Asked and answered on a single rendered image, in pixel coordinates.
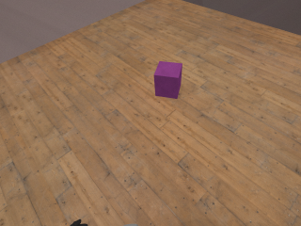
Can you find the carton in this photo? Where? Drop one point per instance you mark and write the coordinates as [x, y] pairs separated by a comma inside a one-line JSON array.
[[168, 79]]

